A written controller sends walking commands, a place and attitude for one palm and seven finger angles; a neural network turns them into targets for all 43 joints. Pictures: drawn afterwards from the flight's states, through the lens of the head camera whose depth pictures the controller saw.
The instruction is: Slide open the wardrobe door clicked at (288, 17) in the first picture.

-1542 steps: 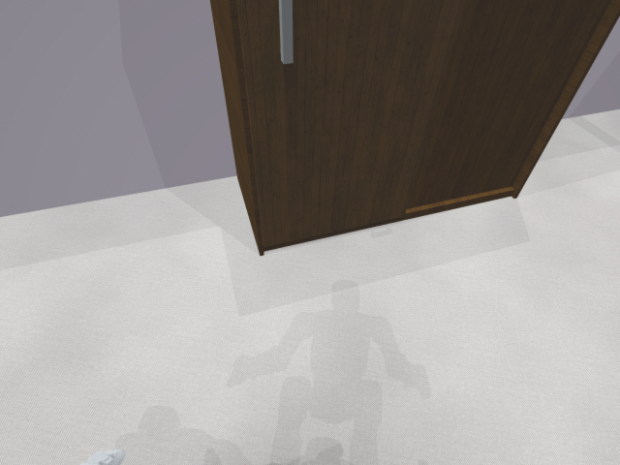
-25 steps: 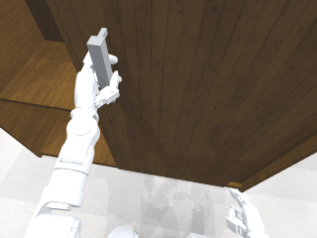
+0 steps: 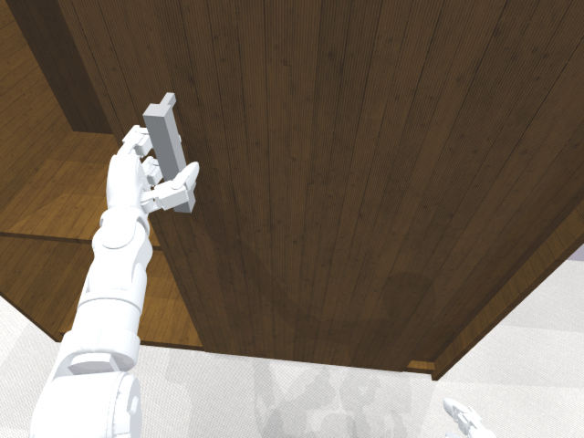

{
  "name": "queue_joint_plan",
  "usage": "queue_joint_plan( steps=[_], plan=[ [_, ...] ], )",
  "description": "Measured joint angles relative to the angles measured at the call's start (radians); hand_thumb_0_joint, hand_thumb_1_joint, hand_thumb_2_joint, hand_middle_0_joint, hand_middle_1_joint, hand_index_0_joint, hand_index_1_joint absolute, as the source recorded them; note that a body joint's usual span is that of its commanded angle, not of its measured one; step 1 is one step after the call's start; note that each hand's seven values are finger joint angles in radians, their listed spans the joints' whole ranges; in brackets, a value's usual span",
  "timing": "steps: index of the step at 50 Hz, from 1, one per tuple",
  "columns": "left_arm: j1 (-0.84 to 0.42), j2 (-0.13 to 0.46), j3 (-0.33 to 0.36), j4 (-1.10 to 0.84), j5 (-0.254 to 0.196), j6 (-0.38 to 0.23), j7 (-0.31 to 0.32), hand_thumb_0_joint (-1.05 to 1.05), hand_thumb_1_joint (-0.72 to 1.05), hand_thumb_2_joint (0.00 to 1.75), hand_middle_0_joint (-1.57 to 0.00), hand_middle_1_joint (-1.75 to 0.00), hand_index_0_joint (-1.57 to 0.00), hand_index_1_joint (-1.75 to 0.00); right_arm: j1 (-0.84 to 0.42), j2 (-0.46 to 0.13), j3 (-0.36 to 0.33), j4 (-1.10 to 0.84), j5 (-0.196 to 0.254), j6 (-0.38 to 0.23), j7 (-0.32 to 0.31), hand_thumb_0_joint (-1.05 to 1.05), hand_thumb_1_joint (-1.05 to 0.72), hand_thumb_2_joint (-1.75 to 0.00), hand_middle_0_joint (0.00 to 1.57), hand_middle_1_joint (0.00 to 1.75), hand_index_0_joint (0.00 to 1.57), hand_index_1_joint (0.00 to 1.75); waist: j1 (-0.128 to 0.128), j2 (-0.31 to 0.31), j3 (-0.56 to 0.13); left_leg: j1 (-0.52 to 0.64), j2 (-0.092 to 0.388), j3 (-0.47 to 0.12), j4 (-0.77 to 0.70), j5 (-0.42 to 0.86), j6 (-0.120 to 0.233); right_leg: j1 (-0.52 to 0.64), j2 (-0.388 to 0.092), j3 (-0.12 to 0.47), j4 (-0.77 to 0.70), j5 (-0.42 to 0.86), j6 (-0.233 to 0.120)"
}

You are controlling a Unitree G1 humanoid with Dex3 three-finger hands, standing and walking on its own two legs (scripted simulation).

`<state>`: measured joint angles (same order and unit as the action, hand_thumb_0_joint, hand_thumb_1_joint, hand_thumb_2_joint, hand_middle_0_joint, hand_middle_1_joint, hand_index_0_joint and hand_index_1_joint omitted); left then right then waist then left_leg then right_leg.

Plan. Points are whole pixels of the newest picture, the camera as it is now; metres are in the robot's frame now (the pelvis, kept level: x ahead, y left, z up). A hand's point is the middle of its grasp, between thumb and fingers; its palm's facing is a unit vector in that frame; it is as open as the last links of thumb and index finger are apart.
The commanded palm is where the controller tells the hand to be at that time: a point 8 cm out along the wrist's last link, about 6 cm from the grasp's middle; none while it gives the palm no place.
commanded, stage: loosen the grip on the handle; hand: left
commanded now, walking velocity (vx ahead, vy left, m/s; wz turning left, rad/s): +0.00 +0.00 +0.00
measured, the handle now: (177, 155) +0.46 +0.19 +0.15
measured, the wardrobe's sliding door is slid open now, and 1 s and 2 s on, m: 0.52 0.52 0.52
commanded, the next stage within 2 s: slip the hand off the handle in 0.42 s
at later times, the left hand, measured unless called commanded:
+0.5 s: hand (181, 184) +0.41 +0.18 +0.13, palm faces +0.19 -0.98 -0.10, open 14.6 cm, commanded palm +0.38 +0.23 +0.13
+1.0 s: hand (127, 189) +0.40 +0.25 +0.13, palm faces +0.25 -0.96 -0.12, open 14.6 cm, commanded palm +0.38 +0.29 +0.13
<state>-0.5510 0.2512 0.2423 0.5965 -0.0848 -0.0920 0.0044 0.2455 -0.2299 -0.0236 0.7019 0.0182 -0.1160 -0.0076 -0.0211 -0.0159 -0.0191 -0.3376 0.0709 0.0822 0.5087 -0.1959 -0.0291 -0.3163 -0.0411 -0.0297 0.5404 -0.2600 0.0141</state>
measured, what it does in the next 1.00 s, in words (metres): stands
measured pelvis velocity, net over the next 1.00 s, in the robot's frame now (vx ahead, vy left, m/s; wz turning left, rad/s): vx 0.02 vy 0.01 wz -0.02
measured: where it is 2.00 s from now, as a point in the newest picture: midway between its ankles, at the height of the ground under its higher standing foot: outside the picture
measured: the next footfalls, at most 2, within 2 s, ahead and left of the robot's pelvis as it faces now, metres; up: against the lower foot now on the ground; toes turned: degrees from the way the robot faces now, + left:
none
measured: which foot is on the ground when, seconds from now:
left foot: down 0.00-1.00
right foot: down 0.00-1.00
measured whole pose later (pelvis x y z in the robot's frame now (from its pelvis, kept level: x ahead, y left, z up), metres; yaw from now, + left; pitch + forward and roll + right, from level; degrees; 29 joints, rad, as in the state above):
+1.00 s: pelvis +0.02 +0.01 -0.01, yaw -1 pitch +4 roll -1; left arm -0.40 0.35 0.29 0.50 -0.09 -0.19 -0.04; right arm 0.28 -0.24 0.02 0.68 0.03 -0.12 -0.06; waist 0.01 0.01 -0.06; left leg -0.41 0.02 -0.01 0.66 -0.32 -0.01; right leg -0.36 -0.02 -0.01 0.62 -0.32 0.02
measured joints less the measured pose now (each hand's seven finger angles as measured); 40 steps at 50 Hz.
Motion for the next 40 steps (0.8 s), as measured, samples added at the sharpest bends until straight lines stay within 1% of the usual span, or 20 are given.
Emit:
queue_joint_plan(
  steps=[2, 5, 7, 10, 13, 15, 18, 21, 26, 28, 30, 35, 40],
  plan=[
    [-0.002, -0.002, 0.016, 0.036, 0.004, -0.019, 0.044, -0.06, 0.32, 0.65, -0.4, -1.36, -0.31, -1.35, 0.015, -0.01, 0.003, -0.004, 0.001, -0.005, 0.013, 0.01, -0.91, -0.9, 0.2, 0.3, 0.2, 0.3, -0.02, 0.003, -0.017, -0.013, 0.008, 0.0, 0.015, -0.003, 0.0, -0.015, 0.007, 0.001, 0.015, 0.005, -0.003],
    [-0.021, 0.01, 0.014, 0.083, 0.052, -0.07, 0.096, -0.04, 0.12, 0.54, -0.37, -1.32, -0.23, -1.31, 0.044, -0.019, 0.0, -0.017, 0.006, -0.007, 0.021, 0.01, -0.91, -0.9, 0.2, 0.3, 0.2, 0.3, -0.042, 0.0, -0.022, -0.047, 0.013, -0.007, 0.052, -0.009, 0.0, -0.048, 0.011, -0.003, 0.053, -0.002, -0.01],
    [-0.031, 0.027, 0.005, 0.102, 0.077, -0.103, 0.111, -0.02, -0.03, 0.46, -0.36, -1.3, -0.19, -1.29, 0.064, -0.026, -0.002, -0.017, 0.009, -0.007, 0.019, 0.01, -0.91, -0.9, 0.2, 0.3, 0.2, 0.3, -0.047, -0.002, -0.017, -0.07, 0.013, -0.01, 0.072, -0.015, 0.006, -0.071, 0.012, -0.003, 0.075, -0.006, -0.013],
    [-0.038, 0.059, -0.003, 0.126, 0.086, -0.15, 0.095, -0.01, -0.22, 0.36, -0.36, -1.29, -0.17, -1.27, 0.086, -0.036, 0.002, -0.003, 0.014, -0.004, 0.008, 0.01, -0.91, -0.9, 0.2, 0.3, 0.2, 0.3, -0.041, -0.001, -0.01, -0.094, 0.001, -0.028, 0.09, -0.022, 0.017, -0.099, 0.018, 0.008, 0.09, -0.004, -0.014],
    [-0.044, 0.082, -0.013, 0.144, 0.064, -0.172, 0.061, -0.01, -0.36, 0.29, -0.35, -1.28, -0.18, -1.25, 0.104, -0.04, 0.006, 0.018, 0.02, -0.008, -0.007, 0.01, -0.91, -0.9, 0.2, 0.3, 0.2, 0.3, -0.027, 0.001, -0.009, -0.105, -0.014, -0.052, 0.1, -0.03, 0.019, -0.114, 0.029, 0.022, 0.093, 0.001, -0.014],
    [-0.035, 0.095, -0.007, 0.144, 0.051, -0.174, 0.041, -0.01, -0.42, 0.26, -0.34, -1.27, -0.2, -1.25, 0.108, -0.04, 0.011, 0.03, 0.022, -0.01, -0.018, 0.01, -0.91, -0.9, 0.2, 0.3, 0.2, 0.3, -0.026, 0.004, -0.013, -0.104, -0.019, -0.062, 0.102, -0.036, 0.019, -0.114, 0.037, 0.033, 0.089, 0.004, -0.013],
    [-0.029, 0.094, -0.007, 0.146, 0.018, -0.172, 0.031, -0.01, -0.48, 0.23, -0.32, -1.24, -0.23, -1.23, 0.116, -0.035, 0.014, 0.039, 0.025, -0.023, -0.028, 0.01, -0.91, -0.9, 0.2, 0.3, 0.2, 0.3, -0.027, 0.007, -0.021, -0.097, -0.024, -0.072, 0.105, -0.048, 0.022, -0.105, 0.043, 0.041, 0.079, 0.002, -0.011],
    [0.001, 0.073, -0.003, 0.113, 0.009, -0.176, 0.04, -0.01, -0.51, 0.22, -0.33, -1.25, -0.25, -1.2, 0.119, -0.031, 0.016, 0.036, 0.021, -0.035, -0.031, 0.01, -0.91, -0.9, 0.2, 0.3, 0.2, 0.3, -0.026, 0.011, -0.028, -0.089, -0.026, -0.074, 0.106, -0.053, 0.015, -0.093, 0.043, 0.042, 0.075, -0.005, -0.009],
    [0.056, 0.033, -0.027, 0.02, 0.022, -0.166, 0.069, -0.01, -0.54, 0.2, -0.33, -1.24, -0.25, -1.17, 0.093, -0.024, 0.02, 0.02, 0.012, -0.045, -0.027, 0.01, -0.91, -0.9, 0.2, 0.3, 0.2, 0.3, -0.012, 0.02, -0.029, -0.079, -0.032, -0.075, 0.115, -0.07, 0.013, -0.078, 0.035, 0.041, 0.075, -0.021, -0.001],
    [0.069, 0.025, -0.029, -0.004, 0.032, -0.161, 0.066, -0.01, -0.54, 0.2, -0.33, -1.24, -0.25, -1.17, 0.073, -0.02, 0.024, 0.014, 0.008, -0.043, -0.028, 0.01, -0.91, -0.9, 0.2, 0.3, 0.2, 0.3, -0.006, 0.02, -0.032, -0.078, -0.036, -0.074, 0.116, -0.076, 0.015, -0.076, 0.032, 0.042, 0.075, -0.026, 0.002],
    [0.074, 0.028, -0.027, -0.018, 0.038, -0.154, 0.053, -0.01, -0.55, 0.2, -0.36, -1.25, -0.26, -1.16, 0.049, -0.014, 0.032, 0.007, 0.006, -0.035, -0.032, 0.01, -0.91, -0.9, 0.2, 0.3, 0.2, 0.3, -0.004, 0.018, -0.034, -0.076, -0.038, -0.073, 0.116, -0.08, 0.018, -0.074, 0.029, 0.043, 0.075, -0.031, 0.004],
    [0.081, 0.038, -0.019, -0.045, 0.027, -0.119, 0.014, -0.01, -0.55, 0.2, -0.42, -1.26, -0.3, -1.18, 0.009, 0.001, 0.042, -0.019, 0.008, -0.017, -0.042, 0.01, -0.91, -0.9, 0.2, 0.3, 0.2, 0.3, 0.005, 0.012, -0.043, -0.071, -0.041, -0.072, 0.113, -0.087, 0.02, -0.066, 0.027, 0.043, 0.067, -0.036, 0.007],
    [0.12, 0.05, 0.033, -0.058, 0.012, -0.064, 0.02, -0.01, -0.55, 0.2, -0.38, -1.23, -0.3, -1.18, 0.001, 0.005, 0.044, -0.046, 0.009, -0.003, -0.044, 0.01, -0.91, -0.9, 0.2, 0.3, 0.2, 0.3, 0.01, 0.016, -0.059, -0.062, -0.041, -0.07, 0.113, -0.097, 0.022, -0.055, 0.026, 0.045, 0.062, -0.042, 0.009]
  ],
)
